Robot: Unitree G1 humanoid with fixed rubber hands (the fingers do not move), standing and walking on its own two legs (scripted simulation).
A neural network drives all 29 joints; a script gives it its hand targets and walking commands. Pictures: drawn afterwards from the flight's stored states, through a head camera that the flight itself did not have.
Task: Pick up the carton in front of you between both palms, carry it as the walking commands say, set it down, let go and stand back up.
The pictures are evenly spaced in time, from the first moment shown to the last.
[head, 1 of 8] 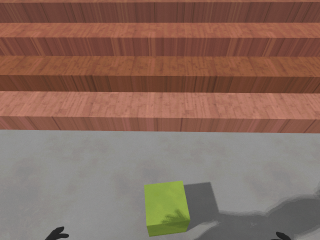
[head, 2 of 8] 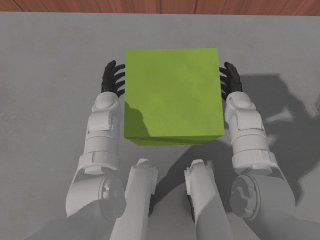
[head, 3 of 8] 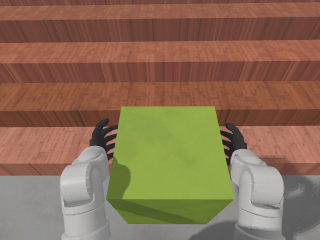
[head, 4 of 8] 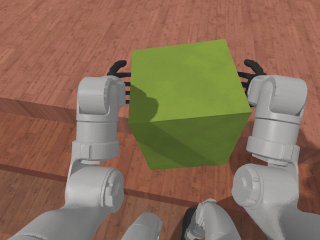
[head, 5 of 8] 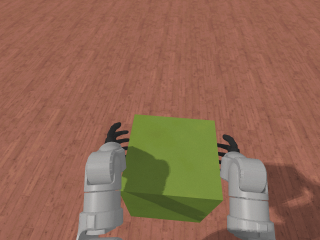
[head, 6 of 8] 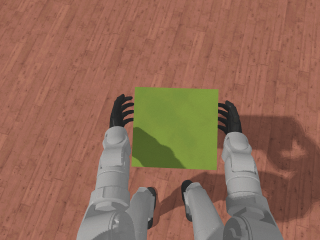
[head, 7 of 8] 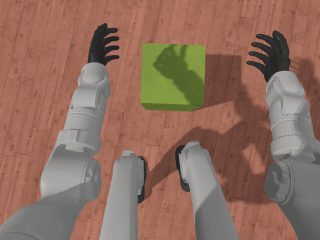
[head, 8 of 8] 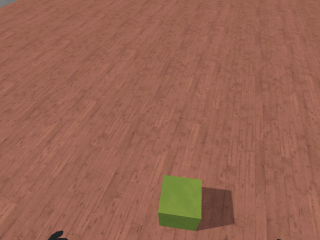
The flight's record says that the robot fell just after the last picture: no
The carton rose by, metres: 2.14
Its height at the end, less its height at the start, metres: +1.35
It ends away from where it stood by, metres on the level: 4.37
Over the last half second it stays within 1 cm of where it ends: yes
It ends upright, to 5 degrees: yes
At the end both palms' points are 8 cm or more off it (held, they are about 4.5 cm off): yes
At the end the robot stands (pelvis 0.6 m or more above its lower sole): yes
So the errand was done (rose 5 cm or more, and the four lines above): yes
